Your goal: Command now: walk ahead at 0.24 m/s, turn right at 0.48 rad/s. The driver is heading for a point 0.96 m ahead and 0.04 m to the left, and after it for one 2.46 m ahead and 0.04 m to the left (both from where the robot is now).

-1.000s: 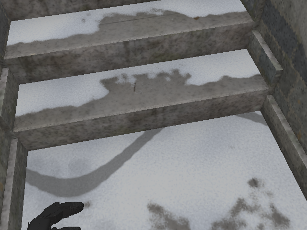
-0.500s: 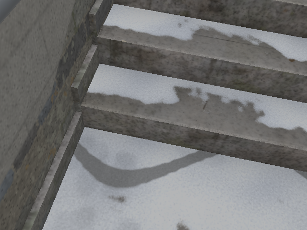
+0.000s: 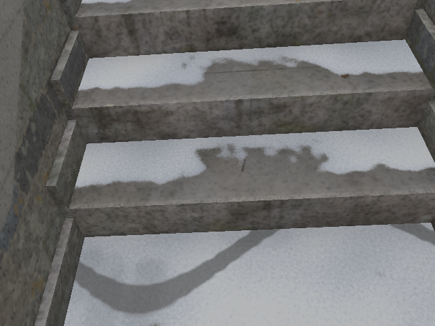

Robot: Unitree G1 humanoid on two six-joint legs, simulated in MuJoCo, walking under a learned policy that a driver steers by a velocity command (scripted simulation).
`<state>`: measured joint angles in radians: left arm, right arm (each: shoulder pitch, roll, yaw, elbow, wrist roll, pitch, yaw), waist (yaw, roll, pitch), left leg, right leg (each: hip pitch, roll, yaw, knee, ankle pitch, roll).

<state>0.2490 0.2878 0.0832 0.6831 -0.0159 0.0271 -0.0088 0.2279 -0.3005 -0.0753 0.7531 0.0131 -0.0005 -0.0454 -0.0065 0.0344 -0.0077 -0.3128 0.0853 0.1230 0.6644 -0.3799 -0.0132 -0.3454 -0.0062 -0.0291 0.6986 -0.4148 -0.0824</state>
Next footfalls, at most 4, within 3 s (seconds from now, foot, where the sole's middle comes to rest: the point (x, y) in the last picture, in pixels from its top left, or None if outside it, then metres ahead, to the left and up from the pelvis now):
0.52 left None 0.39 0.04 -0.76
0.96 right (294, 276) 0.66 -0.17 -0.76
1.52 left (169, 261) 0.73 0.24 -0.76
1.84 right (196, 167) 0.99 0.14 -0.59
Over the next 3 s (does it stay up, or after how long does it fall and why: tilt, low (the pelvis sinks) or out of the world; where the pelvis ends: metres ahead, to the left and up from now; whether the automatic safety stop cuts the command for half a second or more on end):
stays up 0.91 0.05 0.18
